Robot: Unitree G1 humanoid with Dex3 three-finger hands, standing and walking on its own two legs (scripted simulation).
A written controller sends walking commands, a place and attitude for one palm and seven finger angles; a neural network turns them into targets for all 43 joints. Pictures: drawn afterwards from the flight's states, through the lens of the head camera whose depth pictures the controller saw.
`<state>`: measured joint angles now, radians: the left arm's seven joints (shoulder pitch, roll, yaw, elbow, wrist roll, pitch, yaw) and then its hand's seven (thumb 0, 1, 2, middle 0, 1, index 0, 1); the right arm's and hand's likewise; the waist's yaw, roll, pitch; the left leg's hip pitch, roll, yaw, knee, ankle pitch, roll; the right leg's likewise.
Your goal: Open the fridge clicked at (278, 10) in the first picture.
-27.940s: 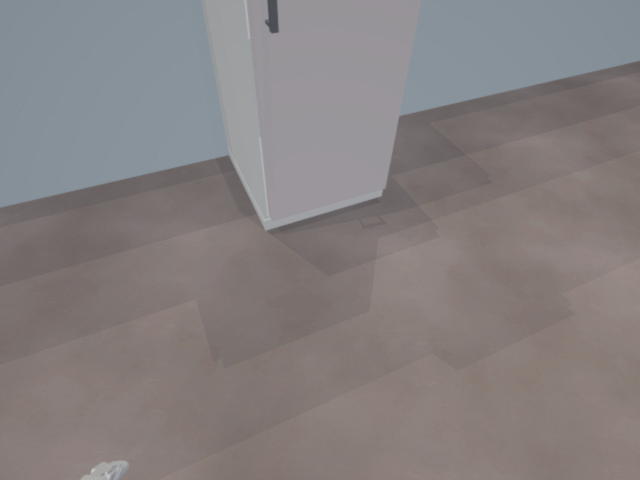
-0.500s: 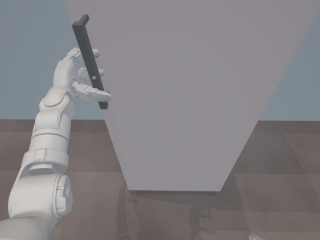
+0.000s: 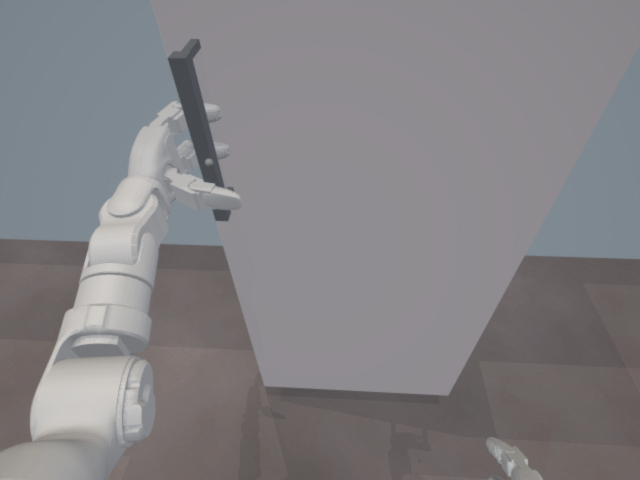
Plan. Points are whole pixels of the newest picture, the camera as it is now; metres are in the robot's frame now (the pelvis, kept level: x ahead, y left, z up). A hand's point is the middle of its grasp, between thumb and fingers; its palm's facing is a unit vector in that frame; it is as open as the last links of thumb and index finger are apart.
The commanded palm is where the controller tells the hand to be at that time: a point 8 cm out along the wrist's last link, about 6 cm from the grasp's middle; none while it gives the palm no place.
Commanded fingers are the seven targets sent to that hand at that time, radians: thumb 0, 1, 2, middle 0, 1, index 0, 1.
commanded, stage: slide the fingers in behind the handle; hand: left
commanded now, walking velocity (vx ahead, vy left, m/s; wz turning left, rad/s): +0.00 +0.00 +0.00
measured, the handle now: (209, 140) +0.49 +0.17 +0.20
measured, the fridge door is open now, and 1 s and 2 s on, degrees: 0 0 0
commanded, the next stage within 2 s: grip the handle and tug to test in 0.22 s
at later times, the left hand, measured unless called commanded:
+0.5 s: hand (212, 163) +0.44 +0.16 +0.20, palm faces +0.01 -1.00 +0.01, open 13.3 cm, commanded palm +0.41 +0.21 +0.20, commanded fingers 0.00 -0.03 0.50 -0.35 -1.27 -0.35 -1.27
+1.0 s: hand (216, 158) +0.44 +0.15 +0.20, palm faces +0.01 -1.00 +0.01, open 5.7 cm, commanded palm +0.41 +0.21 +0.20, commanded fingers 0.00 0.90 0.90 -0.45 -1.40 -0.45 -1.40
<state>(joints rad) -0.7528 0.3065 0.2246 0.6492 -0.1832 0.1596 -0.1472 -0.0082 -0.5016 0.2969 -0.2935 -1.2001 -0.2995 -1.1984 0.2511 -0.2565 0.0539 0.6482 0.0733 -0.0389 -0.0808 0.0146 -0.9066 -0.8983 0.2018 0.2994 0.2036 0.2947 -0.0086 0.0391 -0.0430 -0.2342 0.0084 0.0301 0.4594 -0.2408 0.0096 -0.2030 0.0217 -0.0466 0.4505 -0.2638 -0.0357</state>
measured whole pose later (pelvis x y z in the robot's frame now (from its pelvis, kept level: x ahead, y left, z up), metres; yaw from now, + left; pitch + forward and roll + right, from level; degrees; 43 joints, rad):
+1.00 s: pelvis +0.00 +0.01 +0.00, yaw -1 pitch +1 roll +0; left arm -0.76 0.28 0.23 0.65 -0.17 0.15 -0.10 0.01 0.67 0.80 -0.41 -1.37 -0.42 -1.37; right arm 0.27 -0.25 0.05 0.66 0.06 -0.05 -0.08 0.02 -0.91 -0.90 0.20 0.30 0.20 0.29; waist -0.02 0.03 -0.04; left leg -0.23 0.00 0.04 0.45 -0.24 0.02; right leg -0.20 0.02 -0.03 0.43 -0.26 -0.03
